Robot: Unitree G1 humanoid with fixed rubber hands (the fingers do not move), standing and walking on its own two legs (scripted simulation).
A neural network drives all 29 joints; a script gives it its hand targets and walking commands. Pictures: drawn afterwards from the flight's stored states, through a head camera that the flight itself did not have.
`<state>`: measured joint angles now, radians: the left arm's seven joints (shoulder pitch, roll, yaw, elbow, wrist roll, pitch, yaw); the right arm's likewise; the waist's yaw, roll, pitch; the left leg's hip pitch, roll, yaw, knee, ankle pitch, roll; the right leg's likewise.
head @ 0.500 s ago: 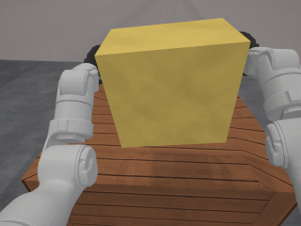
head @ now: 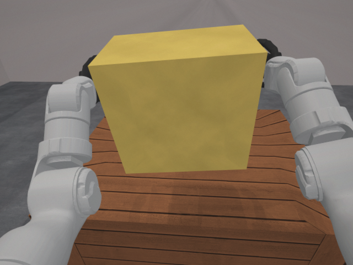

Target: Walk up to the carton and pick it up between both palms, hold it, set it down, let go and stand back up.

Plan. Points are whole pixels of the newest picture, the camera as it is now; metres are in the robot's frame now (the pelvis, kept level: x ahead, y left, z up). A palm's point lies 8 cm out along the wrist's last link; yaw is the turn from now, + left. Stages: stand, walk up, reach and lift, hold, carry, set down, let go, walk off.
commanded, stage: hold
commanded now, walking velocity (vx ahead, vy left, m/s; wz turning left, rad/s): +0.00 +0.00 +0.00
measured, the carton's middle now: (181, 103) +0.38 +0.00 +0.27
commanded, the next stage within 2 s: none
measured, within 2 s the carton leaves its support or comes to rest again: neither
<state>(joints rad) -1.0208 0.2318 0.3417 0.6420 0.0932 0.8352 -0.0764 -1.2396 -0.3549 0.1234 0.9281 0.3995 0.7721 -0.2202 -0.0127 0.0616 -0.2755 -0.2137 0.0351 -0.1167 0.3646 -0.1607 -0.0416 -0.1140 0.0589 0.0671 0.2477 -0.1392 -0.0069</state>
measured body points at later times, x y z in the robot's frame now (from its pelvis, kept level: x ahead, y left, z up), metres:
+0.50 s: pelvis -0.01 +0.02 +0.00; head -0.09 +0.05 +0.44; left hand +0.38 +0.18 +0.28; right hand +0.38 -0.20 +0.33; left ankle +0.02 +0.15 -0.75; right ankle -0.01 -0.12 -0.75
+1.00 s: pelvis +0.00 +0.00 +0.00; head -0.11 -0.02 +0.43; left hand +0.37 +0.19 +0.32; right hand +0.38 -0.19 +0.33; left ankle +0.02 +0.14 -0.75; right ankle -0.01 -0.12 -0.75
